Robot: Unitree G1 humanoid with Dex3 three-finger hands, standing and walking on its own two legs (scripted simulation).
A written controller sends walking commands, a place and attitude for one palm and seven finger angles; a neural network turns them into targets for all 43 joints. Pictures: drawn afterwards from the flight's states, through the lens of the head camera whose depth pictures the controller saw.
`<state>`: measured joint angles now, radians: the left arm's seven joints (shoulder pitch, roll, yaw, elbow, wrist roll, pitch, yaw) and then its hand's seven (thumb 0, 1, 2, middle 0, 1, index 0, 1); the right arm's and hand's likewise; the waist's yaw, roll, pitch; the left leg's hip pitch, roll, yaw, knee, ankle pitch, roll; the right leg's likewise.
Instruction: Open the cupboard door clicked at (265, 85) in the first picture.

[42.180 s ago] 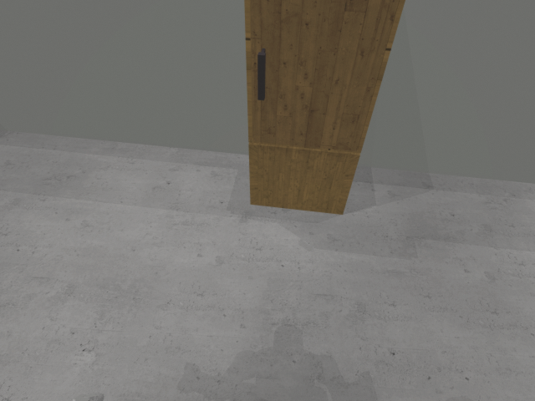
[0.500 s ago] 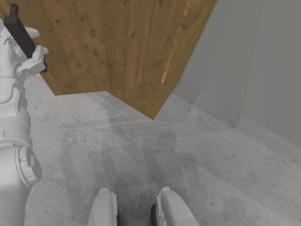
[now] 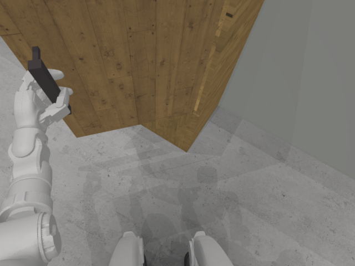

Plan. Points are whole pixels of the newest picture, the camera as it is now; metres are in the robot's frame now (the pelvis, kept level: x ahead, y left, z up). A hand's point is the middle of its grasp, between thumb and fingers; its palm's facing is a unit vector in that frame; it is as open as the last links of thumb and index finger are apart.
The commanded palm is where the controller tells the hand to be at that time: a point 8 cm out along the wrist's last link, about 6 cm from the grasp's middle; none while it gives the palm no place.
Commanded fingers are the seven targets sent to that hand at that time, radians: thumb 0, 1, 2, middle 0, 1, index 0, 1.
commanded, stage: pull the door open along its arc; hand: left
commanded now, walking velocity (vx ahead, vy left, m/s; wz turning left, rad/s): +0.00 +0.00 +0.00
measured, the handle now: (52, 84) +0.51 +0.26 +0.05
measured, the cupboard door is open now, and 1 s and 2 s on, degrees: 49 80 83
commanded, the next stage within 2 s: open thumb and fingers to let go in 0.62 s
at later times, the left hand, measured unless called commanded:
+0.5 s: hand (107, 165) +0.32 +0.12 +0.05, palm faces +0.45 -0.89 +0.03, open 6.3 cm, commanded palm +0.25 +0.19 +0.04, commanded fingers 0.00 0.90 0.90 -0.40 -1.35 -0.40 -1.35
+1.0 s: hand (124, 171) +0.31 +0.09 +0.04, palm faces +0.52 -0.85 +0.00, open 7.7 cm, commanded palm +0.25 +0.13 +0.04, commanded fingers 0.00 -0.15 0.45 -0.32 -1.24 -0.32 -1.24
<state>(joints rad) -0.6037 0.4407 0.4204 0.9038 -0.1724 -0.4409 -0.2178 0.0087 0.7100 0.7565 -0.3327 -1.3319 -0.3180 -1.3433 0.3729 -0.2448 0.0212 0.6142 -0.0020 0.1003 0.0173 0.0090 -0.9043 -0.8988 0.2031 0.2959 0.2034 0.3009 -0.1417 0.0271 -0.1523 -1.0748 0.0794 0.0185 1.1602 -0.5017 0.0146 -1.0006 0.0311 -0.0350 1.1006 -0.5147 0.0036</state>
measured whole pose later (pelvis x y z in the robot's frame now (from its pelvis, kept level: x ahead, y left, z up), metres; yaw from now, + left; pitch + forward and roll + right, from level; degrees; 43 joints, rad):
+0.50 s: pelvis +0.01 -0.03 +0.01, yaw +3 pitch +17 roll +0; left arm 0.01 -0.01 0.01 0.29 -0.02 -0.44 0.39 0.01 0.65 0.75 -0.36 -1.30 -0.35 -1.29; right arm 0.15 -0.17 0.01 0.53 -0.07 0.07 0.03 0.01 -0.91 -0.90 0.20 0.30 0.20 0.30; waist -0.01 0.00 -0.18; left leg -0.90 0.05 0.00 1.11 -0.50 -0.03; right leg -0.85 0.00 -0.05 1.12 -0.57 -0.04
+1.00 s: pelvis +0.00 -0.05 +0.01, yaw +6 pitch +17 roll +1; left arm -0.02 -0.05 -0.05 0.35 0.02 -0.47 0.53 0.01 0.42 0.69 -0.35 -1.30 -0.35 -1.30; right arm 0.20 -0.21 -0.03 0.63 -0.09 0.01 0.00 0.02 -0.91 -0.90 0.20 0.30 0.20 0.30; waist -0.02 0.02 -0.17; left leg -0.92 0.03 -0.03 1.09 -0.46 -0.05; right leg -0.86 -0.01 -0.09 1.14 -0.57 -0.07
